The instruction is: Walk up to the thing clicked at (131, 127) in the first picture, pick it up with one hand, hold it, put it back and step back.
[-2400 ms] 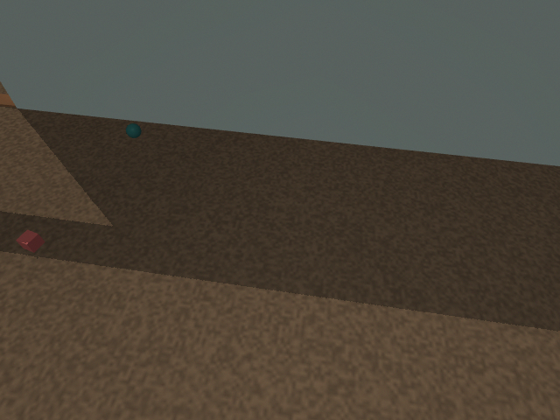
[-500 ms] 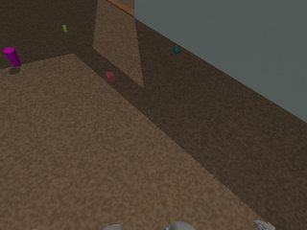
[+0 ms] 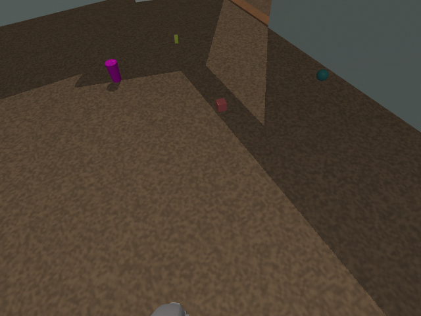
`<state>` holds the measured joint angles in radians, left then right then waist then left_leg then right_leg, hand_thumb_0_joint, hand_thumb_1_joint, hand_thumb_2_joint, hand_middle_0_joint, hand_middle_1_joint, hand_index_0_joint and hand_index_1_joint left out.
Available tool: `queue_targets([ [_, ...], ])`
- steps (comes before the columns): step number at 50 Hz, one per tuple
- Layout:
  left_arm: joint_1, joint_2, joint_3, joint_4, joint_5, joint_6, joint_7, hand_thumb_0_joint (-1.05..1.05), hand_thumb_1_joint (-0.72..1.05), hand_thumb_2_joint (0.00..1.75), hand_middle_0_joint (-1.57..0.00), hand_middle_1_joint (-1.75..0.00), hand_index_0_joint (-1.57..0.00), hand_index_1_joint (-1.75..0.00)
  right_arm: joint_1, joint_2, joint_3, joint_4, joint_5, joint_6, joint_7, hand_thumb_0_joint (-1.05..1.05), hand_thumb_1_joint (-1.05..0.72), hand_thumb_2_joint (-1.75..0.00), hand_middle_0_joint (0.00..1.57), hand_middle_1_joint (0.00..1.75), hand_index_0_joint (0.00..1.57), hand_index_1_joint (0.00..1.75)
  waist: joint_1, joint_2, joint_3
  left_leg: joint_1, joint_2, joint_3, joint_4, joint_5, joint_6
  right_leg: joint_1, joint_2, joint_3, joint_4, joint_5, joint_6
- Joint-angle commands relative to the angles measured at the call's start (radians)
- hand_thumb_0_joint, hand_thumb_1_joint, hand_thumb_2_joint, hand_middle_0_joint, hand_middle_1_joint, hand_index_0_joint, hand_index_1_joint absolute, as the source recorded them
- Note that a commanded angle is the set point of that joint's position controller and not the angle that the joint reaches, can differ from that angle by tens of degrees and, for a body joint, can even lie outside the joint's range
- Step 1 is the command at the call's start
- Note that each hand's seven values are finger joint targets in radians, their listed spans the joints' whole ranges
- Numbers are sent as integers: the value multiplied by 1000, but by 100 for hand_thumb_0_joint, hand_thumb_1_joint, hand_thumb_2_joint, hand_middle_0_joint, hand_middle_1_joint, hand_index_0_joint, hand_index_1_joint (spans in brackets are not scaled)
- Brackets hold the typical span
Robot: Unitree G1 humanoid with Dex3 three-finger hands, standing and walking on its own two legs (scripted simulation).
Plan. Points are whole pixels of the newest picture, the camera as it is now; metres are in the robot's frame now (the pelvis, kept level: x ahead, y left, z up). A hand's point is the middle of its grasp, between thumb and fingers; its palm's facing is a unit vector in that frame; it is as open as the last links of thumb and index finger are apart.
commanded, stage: walk up
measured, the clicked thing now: (322, 75) +1.75 -0.75 -0.72
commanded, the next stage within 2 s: stand in 1.04 s
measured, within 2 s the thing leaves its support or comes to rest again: neither
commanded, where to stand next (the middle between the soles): +0.08 +0.00 m, yaw +6 degrees
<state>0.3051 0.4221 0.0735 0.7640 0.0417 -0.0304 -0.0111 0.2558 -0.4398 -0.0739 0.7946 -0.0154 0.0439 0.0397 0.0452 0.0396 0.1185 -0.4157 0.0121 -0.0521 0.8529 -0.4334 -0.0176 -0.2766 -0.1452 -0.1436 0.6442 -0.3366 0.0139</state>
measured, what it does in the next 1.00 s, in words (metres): steps on the spot: left foot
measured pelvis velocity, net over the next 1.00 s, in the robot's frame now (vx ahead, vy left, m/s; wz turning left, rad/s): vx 0.00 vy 0.00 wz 0.19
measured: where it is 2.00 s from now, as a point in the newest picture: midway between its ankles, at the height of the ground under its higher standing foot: outside the picture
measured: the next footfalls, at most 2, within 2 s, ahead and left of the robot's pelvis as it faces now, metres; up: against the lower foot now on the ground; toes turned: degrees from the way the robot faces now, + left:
left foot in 0.06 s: +0.05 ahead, +0.15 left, +0.00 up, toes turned +3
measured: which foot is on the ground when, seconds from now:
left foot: up 0.00-0.04, down 0.06-1.00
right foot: down 0.00-1.00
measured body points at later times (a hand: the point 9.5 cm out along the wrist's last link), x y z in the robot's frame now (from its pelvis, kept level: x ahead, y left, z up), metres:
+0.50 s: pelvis +0.01 +0.01 -0.01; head +0.04 +0.01 +0.43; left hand +0.04 +0.33 -0.13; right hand +0.15 -0.28 -0.13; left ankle +0.01 +0.14 -0.73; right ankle +0.04 -0.13 -0.73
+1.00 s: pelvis +0.00 +0.00 +0.01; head +0.02 +0.02 +0.46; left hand +0.04 +0.33 -0.12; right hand +0.14 -0.28 -0.11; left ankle +0.01 +0.14 -0.73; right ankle +0.04 -0.13 -0.73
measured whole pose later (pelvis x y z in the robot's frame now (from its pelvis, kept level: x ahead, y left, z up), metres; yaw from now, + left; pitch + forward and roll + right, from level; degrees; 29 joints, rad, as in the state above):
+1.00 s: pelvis +0.00 +0.00 +0.01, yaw +11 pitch -2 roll -1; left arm 0.09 0.38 0.03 1.05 0.00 0.00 -0.02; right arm 0.13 -0.37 0.01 1.05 -0.01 -0.01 0.01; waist 0.02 -0.01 0.07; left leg -0.28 -0.02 -0.14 0.57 -0.25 -0.02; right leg -0.23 -0.08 -0.12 0.53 -0.26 0.03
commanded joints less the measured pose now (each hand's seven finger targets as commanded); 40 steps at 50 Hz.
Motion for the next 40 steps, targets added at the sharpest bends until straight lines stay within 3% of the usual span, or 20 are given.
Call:
queue_targets([
  [1, -33, 272, 74, -84, -20, -2, 10, 0, 90, 90, -20, -30, -20, -30, 54, -135, -48, -51, -2, -68, -24, 0, -90, -90, 20, 30, 20, 30, -37, -237, -163, 180, -50, 108, -314, 175, 28, 44, -162, 129, -21, 284, -179],
  [2, 0, 223, 54, -80, -23, 7, 10, 0, 90, 90, -20, -30, -20, -30, 88, -159, -58, -23, -4, -77, -32, 0, -90, -90, 20, 30, 20, 30, -44, -107, -185, 274, -79, 93, -370, 194, 39, -4, -113, 79, 139, 228, -137],
  [3, 37, 160, 32, -81, -28, 14, 8, 0, 90, 90, -20, -30, -20, -30, 114, -214, -75, -25, -13, -83, -42, 0, -90, -90, 20, 30, 20, 30, -62, 63, -207, 351, 34, -91, -420, 194, 85, -116, -65, 58, 310, 63, -80],
  [4, 36, 95, 13, -102, -37, 20, 6, 0, 90, 90, -20, -30, -20, -30, 83, -290, -81, -53, -25, -89, -51, 0, -90, -90, 20, 30, 20, 30, -36, 260, -180, 374, 249, -487, -471, 271, 171, -335, 69, 55, 430, -271, -19],
  [5, -18, 190, 40, -84, -37, 29, 25, 0, 90, 90, -20, -30, -20, -30, 64, -333, -81, -61, -10, -87, -54, 0, -90, -90, 20, 30, 20, 30, -68, 164, -149, 208, 333, -582, -509, 189, 295, -266, 50, 156, 423, -317, -27],
  [6, -57, 227, 42, -74, -34, 25, 28, 0, 90, 90, -20, -30, -20, -30, 29, -328, -81, -52, -4, -84, -57, 0, -90, -90, 20, 30, 20, 30, -66, 148, -89, 118, 333, -589, -512, 155, 336, -228, 31, 178, 417, -317, -32],
  [9, 15, 197, 44, -13, -45, 17, 17, 0, 90, 90, -20, -30, -20, -30, -33, -207, -33, -54, 3, -93, -68, 0, -90, -90, 20, 30, 20, 30, -14, 127, -87, 158, 174, -265, -369, 477, 227, -197, 29, 172, 307, -168, -40],
  [13, 12, 168, 38, 22, -38, 3, 21, 0, 90, 90, -20, -30, -20, -30, -33, -205, -24, -41, 8, -86, -61, 0, -90, -90, 20, 30, 20, 30, -21, 149, -148, 119, 146, -216, -268, 638, 213, -3, 89, 98, 58, -108, -43],
  [15, 37, 177, 37, 47, -29, -5, 24, 0, 90, 90, -20, -30, -20, -30, -69, -190, -19, -50, 21, -74, -62, 0, -90, -90, 20, 30, 20, 30, 6, 119, -162, 53, 96, -167, -200, 517, 161, 109, 105, 85, -96, 88, -61],
  [16, 41, 208, 43, 51, -21, -12, 28, 0, 90, 90, -20, -30, -20, -30, -71, -149, -8, -52, 33, -71, -62, 0, -90, -90, 20, 30, 20, 30, 14, 44, -188, 24, 65, -152, -133, 457, 117, 159, 43, 175, -134, 196, -92],
  [17, 9, 266, 51, 41, -13, -18, 30, 0, 90, 90, -20, -30, -20, -30, -72, -110, 1, -57, 39, -66, -61, 0, -90, -90, 20, 30, 20, 30, 4, -100, -173, -45, -35, -92, -25, 306, 69, 137, -103, 375, -212, 185, -147],
  [18, -74, 313, 56, 25, -17, -14, 25, 0, 90, 90, -20, -30, -20, -30, -57, -135, -12, -37, 31, -60, -70, 0, -90, -90, 20, 30, 20, 30, -16, -203, -156, -2, -72, -10, 64, -46, 50, 19, -253, 515, -254, 133, -269],
  [19, -155, 305, 54, 12, -17, -11, 21, 0, 90, 90, -20, -30, -20, -30, -13, -159, -23, 2, 19, -59, -73, 0, -90, -90, 20, 30, 20, 30, -58, -222, -105, 76, -27, -24, 92, -122, 44, -98, -308, 557, -243, 149, -309],
  [21, -203, 236, 27, 16, -23, -4, 15, 0, 90, 90, -20, -30, -20, -30, 36, -163, -23, 44, 25, -77, -60, 0, -90, -90, 20, 30, 20, 30, -98, -154, -88, 158, -29, -16, -175, 1, 63, -97, -144, 298, -141, 205, -189],
  [22, -193, 202, 16, 27, -28, -1, 17, 0, 90, 90, -20, -30, -20, -30, 14, -170, -26, 51, 18, -86, -58, 0, -90, -90, 20, 30, 20, 30, -83, -78, -85, 158, 15, -121, -254, 246, 89, -109, -47, 210, -45, 233, -118],
  [24, -141, 169, 10, 56, -40, 3, 19, 0, 90, 90, -20, -30, -20, -30, -58, -194, -22, 33, 16, -98, -58, 0, -90, -90, 20, 30, 20, 30, -26, -23, -126, 157, 163, -356, -352, 380, 189, -87, 78, 131, 120, 113, -47],
  [26, -102, 166, 8, 77, -41, 7, 14, 0, 90, 90, -20, -30, -20, -30, -88, -233, -18, 34, 11, -102, -60, 0, -90, -90, 20, 30, 20, 30, -12, -15, -157, 88, 184, -359, -341, 357, 217, 4, 85, 157, 32, -42, -50],
  [29, -149, 194, 11, 109, -31, -8, 11, 0, 90, 90, -20, -30, -20, -30, -145, -159, 4, 57, 20, -85, -56, 0, -90, -90, 20, 30, 20, 30, -18, -53, -133, 6, 26, -141, -286, 246, 78, 102, -20, 223, -135, 88, -100],
  [30, -174, 212, 12, 102, -33, -7, 10, 0, 90, 90, -20, -30, -20, -30, -115, -160, 8, 75, 15, -82, -56, 0, -90, -90, 20, 30, 20, 30, -34, -58, -146, 58, 2, -113, -263, 218, 65, 55, -57, 268, -146, 85, -121],
  [40, -235, 188, -2, 174, -37, 7, 6, 0, 90, 90, -20, -30, -20, -30, -169, -163, 25, 149, 13, -85, -47, 0, -90, -90, 20, 30, 20, 30, -21, -40, -116, 48, 46, -188, -396, 187, 81, 92, 3, 161, -188, -28, -71],
])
